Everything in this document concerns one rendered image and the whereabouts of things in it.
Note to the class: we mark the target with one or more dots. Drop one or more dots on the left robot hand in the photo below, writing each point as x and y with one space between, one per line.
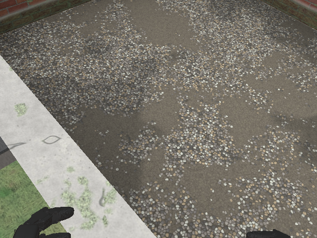
43 219

